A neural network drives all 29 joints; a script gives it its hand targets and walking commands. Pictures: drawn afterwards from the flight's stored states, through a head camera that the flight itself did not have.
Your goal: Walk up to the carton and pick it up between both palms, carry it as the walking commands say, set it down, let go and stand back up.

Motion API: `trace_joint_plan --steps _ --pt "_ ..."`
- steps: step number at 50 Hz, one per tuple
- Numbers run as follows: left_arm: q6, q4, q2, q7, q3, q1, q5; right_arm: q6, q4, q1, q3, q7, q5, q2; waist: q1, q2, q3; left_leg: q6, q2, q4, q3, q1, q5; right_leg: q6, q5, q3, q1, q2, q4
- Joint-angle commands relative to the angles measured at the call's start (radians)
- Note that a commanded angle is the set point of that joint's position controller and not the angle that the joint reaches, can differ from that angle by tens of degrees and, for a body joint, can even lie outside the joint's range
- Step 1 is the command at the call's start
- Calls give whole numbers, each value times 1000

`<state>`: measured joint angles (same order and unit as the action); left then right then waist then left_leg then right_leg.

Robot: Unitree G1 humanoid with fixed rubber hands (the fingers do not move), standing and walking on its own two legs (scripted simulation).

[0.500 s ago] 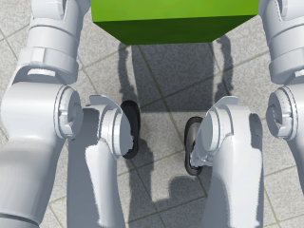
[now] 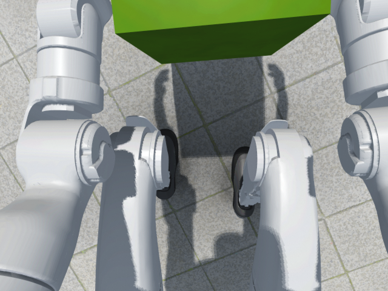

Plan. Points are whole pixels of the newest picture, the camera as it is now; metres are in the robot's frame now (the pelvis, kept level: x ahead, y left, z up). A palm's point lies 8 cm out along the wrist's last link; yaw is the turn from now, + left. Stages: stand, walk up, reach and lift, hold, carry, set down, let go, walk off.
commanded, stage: reach and lift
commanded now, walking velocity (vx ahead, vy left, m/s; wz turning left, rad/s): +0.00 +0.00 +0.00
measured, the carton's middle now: out of the picture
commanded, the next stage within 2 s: none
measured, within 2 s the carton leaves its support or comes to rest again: neither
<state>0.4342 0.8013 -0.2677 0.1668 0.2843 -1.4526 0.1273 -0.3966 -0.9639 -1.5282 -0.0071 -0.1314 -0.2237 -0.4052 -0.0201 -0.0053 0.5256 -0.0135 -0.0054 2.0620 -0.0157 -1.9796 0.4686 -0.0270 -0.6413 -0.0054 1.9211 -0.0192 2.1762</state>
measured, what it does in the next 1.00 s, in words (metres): rises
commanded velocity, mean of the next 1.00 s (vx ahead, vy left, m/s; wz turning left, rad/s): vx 0.00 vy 0.00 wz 0.00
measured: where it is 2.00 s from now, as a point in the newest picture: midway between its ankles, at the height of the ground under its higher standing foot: (204, 184)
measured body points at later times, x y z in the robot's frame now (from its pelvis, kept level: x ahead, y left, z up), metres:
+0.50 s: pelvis -0.02 +0.00 +0.05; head +0.30 +0.00 +0.35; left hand +0.55 +0.17 -0.02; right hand +0.56 -0.16 -0.03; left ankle +0.16 +0.12 -0.37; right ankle +0.12 -0.11 -0.37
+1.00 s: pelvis -0.03 +0.00 +0.10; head +0.27 +0.00 +0.43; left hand +0.52 +0.18 +0.05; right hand +0.53 -0.16 +0.04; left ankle +0.16 +0.12 -0.37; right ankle +0.12 -0.11 -0.37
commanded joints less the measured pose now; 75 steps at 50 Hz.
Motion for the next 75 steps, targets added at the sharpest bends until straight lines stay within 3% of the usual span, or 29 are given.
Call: trace_joint_plan --steps 1,5,6,10,11,16,21,27,29,34,39,40,45,49,51,55,56,58,60,61,64,65,66,68,70,71,72,75 --pt "-20 -425 1090 -288 -397 -810 89 34 596 -811 220 325 -94 1248 -123 -52 -2539 27 139 -184 -68 958 -442 28 481 45 -736 -135 -351" --pt "-6 -436 1093 -290 -400 -812 81 20 590 -818 225 331 -96 1264 -135 -57 -2566 25 139 -217 -64 982 -423 34 449 47 -749 -135 -381" --pt "-3 -480 1114 -290 -415 -815 93 20 649 -836 241 331 -109 1274 -134 -50 -2641 22 145 -225 -69 1022 -453 32 479 45 -798 -142 -392" --pt "20 -523 1115 -284 -433 -835 100 2 699 -862 249 329 -123 1272 -139 -34 -2713 20 149 -256 -64 1077 -442 34 472 37 -854 -144 -423" --pt "27 -500 1118 -286 -426 -830 96 -4 672 -858 248 332 -116 1279 -142 -54 -2684 24 148 -268 -56 1060 -416 37 446 40 -843 -142 -427" --pt "41 -440 1143 -293 -418 -814 81 -8 641 -867 223 338 -97 1268 -130 -46 -2607 19 144 -309 -55 1059 -345 34 374 40 -815 -139 -475" --pt "45 -413 1154 -304 -398 -803 62 -16 598 -856 209 350 -85 1286 -140 -50 -2592 21 142 -348 -54 1058 -295 34 322 38 -822 -138 -514" --pt "60 -481 1163 -299 -423 -810 78 -31 666 -873 242 357 -108 1290 -140 -46 -2724 18 144 -382 -42 1175 -321 34 344 34 -888 -145 -545" --pt "62 -471 1160 -301 -420 -814 62 -33 602 -832 220 363 -99 1304 -144 -29 -2664 14 140 -402 -38 1166 -283 29 314 30 -855 -142 -557" --pt "74 -485 1185 -305 -439 -761 72 -39 651 -816 240 364 -100 1313 -136 -42 -2732 12 145 -438 -33 1224 -343 36 370 32 -938 -150 -590" --pt "72 -510 1187 -307 -452 -729 70 -36 670 -786 252 359 -102 1324 -148 -32 -2720 11 146 -467 -32 1239 -351 38 383 14 -988 -149 -625" --pt "71 -518 1196 -306 -453 -742 78 -35 679 -794 246 360 -96 1316 -136 -39 -2717 9 148 -483 -21 1259 -343 37 372 16 -984 -149 -635" --pt "66 -510 1200 -306 -458 -707 71 -31 669 -758 259 359 -92 1331 -155 -30 -2680 5 147 -515 -27 1266 -353 36 383 -1 -1022 -147 -673" --pt "65 -488 1213 -310 -459 -722 64 -29 636 -758 237 362 -75 1331 -133 -33 -2640 4 144 -563 -6 1289 -269 36 317 4 -1010 -144 -710" --pt "65 -492 1222 -310 -459 -705 67 -25 656 -767 253 364 -83 1337 -145 -30 -2668 3 143 -572 -5 1315 -293 34 333 -1 -1021 -143 -719" --pt "71 -486 1237 -313 -469 -705 65 -30 634 -747 245 370 -79 1349 -132 -22 -2660 -2 138 -612 6 1359 -242 33 297 -4 -1042 -141 -759" --pt "69 -495 1236 -314 -463 -712 71 -28 655 -768 253 371 -88 1349 -141 -36 -2671 1 138 -621 10 1367 -240 36 290 -2 -1048 -142 -765" --pt "75 -488 1244 -316 -473 -699 72 -32 650 -760 252 372 -84 1352 -125 -32 -2684 -1 138 -641 17 1391 -236 35 296 -3 -1070 -139 -782" --pt "73 -487 1240 -319 -471 -700 70 -33 632 -746 255 375 -89 1369 -145 -27 -2653 -2 136 -652 12 1375 -218 35 276 -13 -1069 -138 -794" --pt "78 -467 1261 -320 -475 -681 70 -30 635 -753 257 379 -88 1362 -134 -27 -2650 -3 134 -664 22 1400 -202 34 261 -7 -1051 -138 -803" --pt "81 -487 1262 -327 -479 -678 72 -31 669 -760 270 378 -96 1365 -141 -18 -2684 -3 136 -683 16 1423 -221 33 281 -21 -1119 -136 -832" --pt "79 -525 1273 -325 -495 -688 82 -35 660 -732 266 379 -91 1372 -121 -22 -2703 -4 136 -693 24 1448 -240 33 301 -18 -1133 -137 -837" --pt "79 -502 1261 -328 -486 -679 76 -35 645 -731 270 381 -95 1381 -138 -28 -2664 -4 133 -702 22 1435 -224 37 286 -23 -1125 -134 -847" --pt "82 -481 1261 -330 -482 -662 65 -36 619 -713 252 384 -79 1381 -134 -26 -2626 -4 134 -723 29 1433 -205 33 266 -23 -1116 -135 -863" --pt "78 -534 1273 -331 -496 -658 75 -32 682 -719 286 383 -99 1399 -146 -38 -2711 0 138 -727 23 1482 -257 37 307 -32 -1195 -137 -878" --pt "79 -519 1268 -333 -495 -658 75 -34 655 -708 272 383 -84 1389 -134 -35 -2683 -3 137 -741 27 1473 -234 35 293 -33 -1185 -136 -888" --pt "79 -504 1269 -334 -489 -634 66 -33 642 -698 276 386 -86 1396 -145 -41 -2648 -1 134 -754 33 1472 -230 36 292 -34 -1179 -133 -895" --pt "76 -504 1281 -339 -496 -611 64 -30 639 -668 273 386 -74 1403 -140 -39 -2622 -3 132 -778 36 1480 -235 33 296 -46 -1204 -130 -923"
